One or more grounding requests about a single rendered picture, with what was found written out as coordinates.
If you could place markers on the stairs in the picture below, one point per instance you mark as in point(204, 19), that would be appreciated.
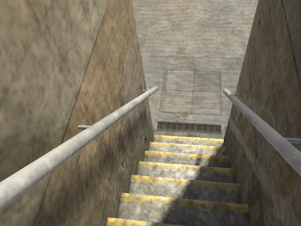
point(183, 181)

